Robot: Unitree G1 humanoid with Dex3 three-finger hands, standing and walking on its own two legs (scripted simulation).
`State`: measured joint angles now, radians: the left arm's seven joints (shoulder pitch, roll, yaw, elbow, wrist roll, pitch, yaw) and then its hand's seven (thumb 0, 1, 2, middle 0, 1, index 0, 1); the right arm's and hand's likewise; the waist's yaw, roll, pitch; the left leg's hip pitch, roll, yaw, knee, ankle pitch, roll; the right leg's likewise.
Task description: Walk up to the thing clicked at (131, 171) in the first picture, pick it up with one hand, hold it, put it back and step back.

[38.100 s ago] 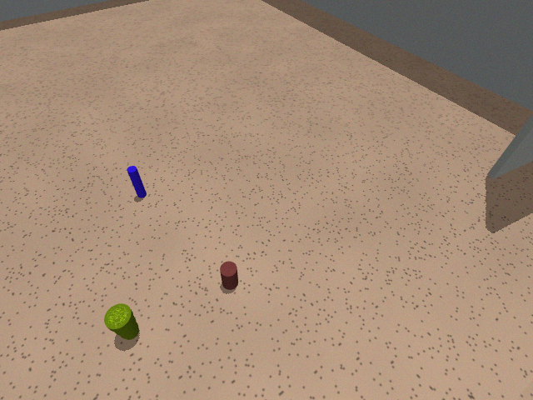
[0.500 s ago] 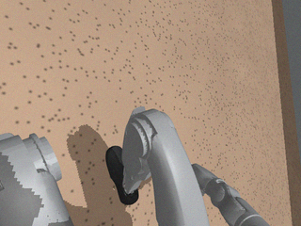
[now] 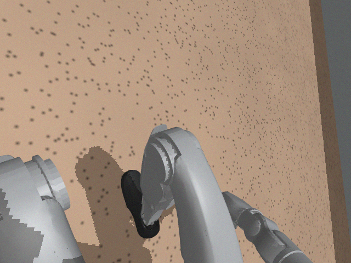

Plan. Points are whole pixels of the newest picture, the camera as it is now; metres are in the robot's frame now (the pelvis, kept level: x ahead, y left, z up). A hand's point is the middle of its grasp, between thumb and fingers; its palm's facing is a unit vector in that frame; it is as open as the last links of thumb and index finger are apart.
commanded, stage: open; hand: left
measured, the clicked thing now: out of the picture +0.44 +0.34 -0.20
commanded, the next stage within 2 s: withdraw in 0.12 s
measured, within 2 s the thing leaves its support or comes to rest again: neither
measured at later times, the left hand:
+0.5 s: hand out of the picture +0.45 +0.36 -0.15, palm faces +0.53 -0.85 +0.00, open 17.1 cm
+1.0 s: hand out of the picture +0.35 +0.47 -0.02, palm faces +0.50 -0.77 -0.39, open 17.2 cm
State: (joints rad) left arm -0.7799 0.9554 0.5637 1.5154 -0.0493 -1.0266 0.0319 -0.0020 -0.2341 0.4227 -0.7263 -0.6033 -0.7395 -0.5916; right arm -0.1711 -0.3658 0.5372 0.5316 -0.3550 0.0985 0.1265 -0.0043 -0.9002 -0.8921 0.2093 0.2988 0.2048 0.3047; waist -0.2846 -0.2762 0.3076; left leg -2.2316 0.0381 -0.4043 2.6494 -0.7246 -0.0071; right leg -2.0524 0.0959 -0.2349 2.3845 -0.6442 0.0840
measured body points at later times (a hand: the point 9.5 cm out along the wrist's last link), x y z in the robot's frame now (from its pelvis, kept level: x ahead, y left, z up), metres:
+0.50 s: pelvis +0.00 +0.00 +0.00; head +0.24 +0.19 +0.33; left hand +0.42 +0.41 -0.15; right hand +0.17 -0.25 -0.03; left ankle +0.08 +0.12 -0.26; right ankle +0.14 -0.13 -0.26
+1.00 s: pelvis +0.01 -0.01 +0.05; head +0.19 +0.13 +0.44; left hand +0.32 +0.50 +0.01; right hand +0.19 -0.24 -0.04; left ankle +0.08 +0.12 -0.26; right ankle +0.14 -0.13 -0.26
